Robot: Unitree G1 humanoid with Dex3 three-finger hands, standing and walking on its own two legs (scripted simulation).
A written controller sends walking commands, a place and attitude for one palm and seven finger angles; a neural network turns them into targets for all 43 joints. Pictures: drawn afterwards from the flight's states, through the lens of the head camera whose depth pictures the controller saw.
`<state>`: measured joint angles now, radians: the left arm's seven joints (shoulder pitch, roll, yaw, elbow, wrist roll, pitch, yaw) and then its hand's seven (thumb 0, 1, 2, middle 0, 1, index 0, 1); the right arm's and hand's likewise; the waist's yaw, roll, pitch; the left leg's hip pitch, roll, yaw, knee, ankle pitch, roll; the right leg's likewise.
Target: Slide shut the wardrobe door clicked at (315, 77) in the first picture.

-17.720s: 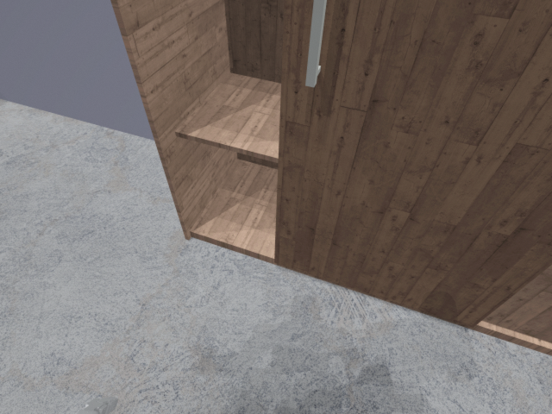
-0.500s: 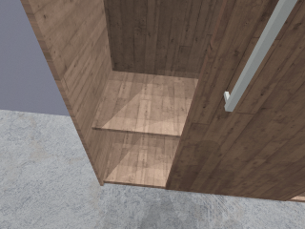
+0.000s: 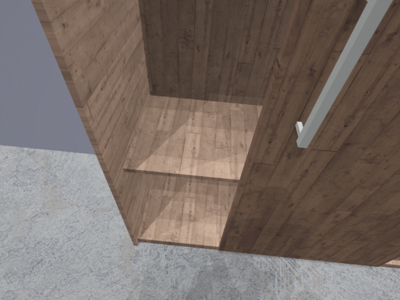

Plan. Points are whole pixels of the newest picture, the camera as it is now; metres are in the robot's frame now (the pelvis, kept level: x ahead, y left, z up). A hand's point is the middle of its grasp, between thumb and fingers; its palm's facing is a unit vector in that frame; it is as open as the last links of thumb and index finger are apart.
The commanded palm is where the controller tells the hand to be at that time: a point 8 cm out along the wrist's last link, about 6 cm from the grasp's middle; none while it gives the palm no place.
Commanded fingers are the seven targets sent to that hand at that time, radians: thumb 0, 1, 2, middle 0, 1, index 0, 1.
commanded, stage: look again from close up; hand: right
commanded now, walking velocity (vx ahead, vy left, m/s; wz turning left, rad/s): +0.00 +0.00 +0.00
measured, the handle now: (328, 81) +0.43 -0.18 +0.25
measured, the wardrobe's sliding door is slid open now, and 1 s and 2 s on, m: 0.40 0.40 0.40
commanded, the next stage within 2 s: raise the hand with hooked fingers in 0.44 s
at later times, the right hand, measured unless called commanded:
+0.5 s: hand out of the picture -0.03 -0.15 -0.17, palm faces +0.06 +0.99 -0.16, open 7.4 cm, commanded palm none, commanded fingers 0.00 -0.90 -0.90 0.20 0.30 0.20 0.30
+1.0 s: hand out of the picture +0.14 -0.17 +0.01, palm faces +0.03 +1.00 +0.01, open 8.7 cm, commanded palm +0.12 -0.25 +0.03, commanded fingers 0.00 -0.34 -0.66 0.24 0.66 0.24 0.66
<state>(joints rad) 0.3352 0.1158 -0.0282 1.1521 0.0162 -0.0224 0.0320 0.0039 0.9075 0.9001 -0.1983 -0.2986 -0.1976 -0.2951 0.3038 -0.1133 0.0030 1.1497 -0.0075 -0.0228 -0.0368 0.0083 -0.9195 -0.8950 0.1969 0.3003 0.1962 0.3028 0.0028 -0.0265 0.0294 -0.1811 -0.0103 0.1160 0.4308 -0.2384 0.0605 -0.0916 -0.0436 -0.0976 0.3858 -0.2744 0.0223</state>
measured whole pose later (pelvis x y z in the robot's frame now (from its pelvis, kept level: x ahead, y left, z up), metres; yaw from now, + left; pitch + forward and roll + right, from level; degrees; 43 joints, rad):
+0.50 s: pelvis -0.01 +0.00 +0.00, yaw +0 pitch -1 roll -1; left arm 0.34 0.10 -0.03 1.15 0.02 -0.02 0.03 0.00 0.91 0.90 -0.20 -0.30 -0.20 -0.30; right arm 0.32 -0.09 0.00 1.15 -0.01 -0.02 -0.04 0.00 -0.91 -0.90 0.20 0.30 0.20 0.30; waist 0.00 -0.01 0.03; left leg -0.19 -0.01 0.12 0.43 -0.23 0.06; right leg -0.10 -0.04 -0.10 0.39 -0.27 0.02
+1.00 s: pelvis -0.03 -0.02 -0.04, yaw +0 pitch +3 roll -1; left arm 0.13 0.28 0.05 0.44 -0.02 -0.22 0.00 0.01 0.91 0.90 -0.20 -0.30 -0.20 -0.30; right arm 0.53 -0.15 -0.02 -0.10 0.17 -0.25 0.16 0.01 -0.58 -0.75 0.23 0.52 0.23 0.52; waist -0.03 0.03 -0.07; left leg -0.50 0.04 0.10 0.80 -0.36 0.04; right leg -0.42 -0.02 -0.09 0.79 -0.43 -0.02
